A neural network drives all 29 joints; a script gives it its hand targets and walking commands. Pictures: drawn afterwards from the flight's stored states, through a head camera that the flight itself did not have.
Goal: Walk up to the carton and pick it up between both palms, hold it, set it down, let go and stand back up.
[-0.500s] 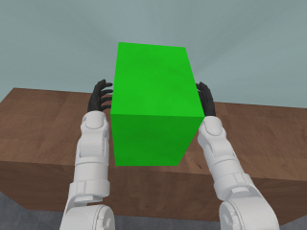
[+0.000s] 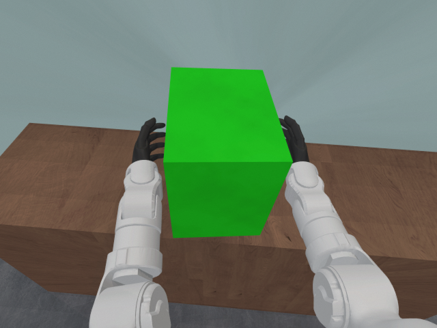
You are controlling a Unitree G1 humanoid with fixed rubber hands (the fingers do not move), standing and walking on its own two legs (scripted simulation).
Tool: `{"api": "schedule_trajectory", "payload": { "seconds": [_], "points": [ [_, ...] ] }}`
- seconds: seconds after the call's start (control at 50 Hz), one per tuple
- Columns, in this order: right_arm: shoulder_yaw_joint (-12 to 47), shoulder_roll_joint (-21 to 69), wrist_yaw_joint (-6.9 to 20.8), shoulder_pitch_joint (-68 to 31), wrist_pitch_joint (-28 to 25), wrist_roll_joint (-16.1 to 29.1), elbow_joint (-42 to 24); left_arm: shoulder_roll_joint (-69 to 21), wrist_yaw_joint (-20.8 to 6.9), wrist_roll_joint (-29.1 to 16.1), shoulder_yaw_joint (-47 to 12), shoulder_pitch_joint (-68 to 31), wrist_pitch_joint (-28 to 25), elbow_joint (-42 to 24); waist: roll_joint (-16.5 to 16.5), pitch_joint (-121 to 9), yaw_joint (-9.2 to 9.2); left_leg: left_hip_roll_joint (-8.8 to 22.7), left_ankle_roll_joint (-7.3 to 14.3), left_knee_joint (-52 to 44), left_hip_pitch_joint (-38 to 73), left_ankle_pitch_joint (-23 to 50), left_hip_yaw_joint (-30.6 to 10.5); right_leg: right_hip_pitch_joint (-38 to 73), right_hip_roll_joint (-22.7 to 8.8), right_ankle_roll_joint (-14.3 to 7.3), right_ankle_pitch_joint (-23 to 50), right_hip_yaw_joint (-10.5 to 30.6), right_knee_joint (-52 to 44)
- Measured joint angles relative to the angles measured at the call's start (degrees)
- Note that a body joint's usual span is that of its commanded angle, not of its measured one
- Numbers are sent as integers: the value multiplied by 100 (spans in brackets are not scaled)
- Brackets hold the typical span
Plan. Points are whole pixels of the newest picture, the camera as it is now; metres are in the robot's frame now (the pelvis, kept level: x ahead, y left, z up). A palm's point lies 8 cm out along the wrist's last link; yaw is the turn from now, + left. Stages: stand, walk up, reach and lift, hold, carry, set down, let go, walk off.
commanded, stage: set down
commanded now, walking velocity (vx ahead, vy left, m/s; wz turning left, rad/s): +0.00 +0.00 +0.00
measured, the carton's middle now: (217, 154) +0.44 +0.02 +0.06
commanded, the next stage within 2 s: none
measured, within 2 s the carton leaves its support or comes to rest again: neither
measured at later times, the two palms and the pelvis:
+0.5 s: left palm (163, 164) +0.39 +0.13 +0.09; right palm (303, 154) +0.42 -0.15 +0.09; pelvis +0.00 -0.02 +0.00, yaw -2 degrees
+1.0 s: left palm (156, 176) +0.39 +0.15 +0.05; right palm (288, 157) +0.44 -0.13 +0.06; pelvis +0.01 -0.01 +0.00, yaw -3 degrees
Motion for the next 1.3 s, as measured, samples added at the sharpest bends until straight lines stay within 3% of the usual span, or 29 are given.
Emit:
{"api": "schedule_trajectory", "payload": {
  "seconds": [0.14,0.28,0.46,0.66,0.94,1.12,1.3],
  "points": [
    [-427,-1,128,-152,-284,-318,466,-30,101,-31,115,-145,-401,589,6,-138,113,23,-29,-33,-193,47,17,-225,22,-34,28,14,13],
    [-651,-245,345,-488,-436,-314,997,-101,374,-123,129,-368,-693,1115,148,-288,290,104,-88,70,-421,-1,91,-471,100,-85,35,87,71],
    [-849,-294,372,-783,-462,-688,1277,-155,351,-85,575,-581,-1120,1630,273,-341,368,141,-105,-76,-501,59,187,-704,135,-118,-4,173,166],
    [-703,-319,340,-811,-665,-790,1477,-185,361,-222,748,-429,-1594,1881,324,-408,542,182,-113,-52,-775,42,273,-1009,179,-131,20,252,179],
    [-908,-427,476,-1017,-861,-843,1919,-158,574,-478,559,-405,-1833,2134,341,-694,662,160,-98,206,-1407,-29,223,-1502,151,-92,72,214,181],
    [-1073,-557,614,-1129,-867,-956,2097,-284,686,-376,612,-477,-1819,2175,387,-826,713,163,-75,278,-1561,-84,273,-1659,152,-72,60,263,215],
    [-1388,-558,648,-1222,-962,-1293,2187,-404,619,-192,1019,-620,-2037,2332,279,-757,729,137,-62,105,-1634,17,358,-1875,131,-91,54,338,284]
  ]
}}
